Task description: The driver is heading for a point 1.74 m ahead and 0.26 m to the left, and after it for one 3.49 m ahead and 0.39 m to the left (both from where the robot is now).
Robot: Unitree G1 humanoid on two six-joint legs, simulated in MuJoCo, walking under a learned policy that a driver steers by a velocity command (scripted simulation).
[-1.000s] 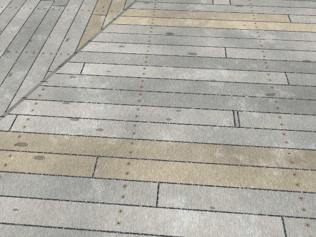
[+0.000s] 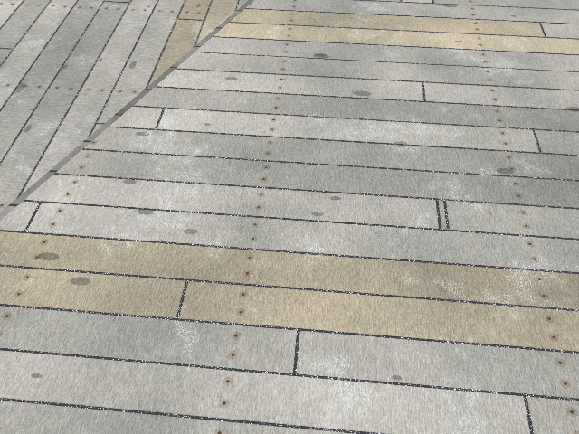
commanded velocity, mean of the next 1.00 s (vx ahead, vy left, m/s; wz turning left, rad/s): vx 0.32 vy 0.00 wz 0.04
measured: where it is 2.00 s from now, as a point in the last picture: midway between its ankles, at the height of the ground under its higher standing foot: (271, 290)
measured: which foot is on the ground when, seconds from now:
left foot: down 0.00-0.84, up 0.86-1.00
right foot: down 0.00-0.36, up 0.38-0.80, down 0.82-1.00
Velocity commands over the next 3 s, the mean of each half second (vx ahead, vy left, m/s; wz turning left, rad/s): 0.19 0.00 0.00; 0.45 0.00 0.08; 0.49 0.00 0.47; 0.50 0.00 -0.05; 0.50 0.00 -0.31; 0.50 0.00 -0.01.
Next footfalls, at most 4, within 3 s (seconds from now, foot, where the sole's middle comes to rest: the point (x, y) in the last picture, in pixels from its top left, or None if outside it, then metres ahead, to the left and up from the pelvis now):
0.82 right None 0.44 -0.12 -0.77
1.40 left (247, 343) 0.73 0.14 -0.77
1.96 right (288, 229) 1.10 0.04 -0.77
2.46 left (216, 170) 1.35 0.27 -0.77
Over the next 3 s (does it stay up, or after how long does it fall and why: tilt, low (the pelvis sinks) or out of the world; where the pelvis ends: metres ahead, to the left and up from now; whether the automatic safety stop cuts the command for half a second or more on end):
stays up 1.48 0.15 -0.01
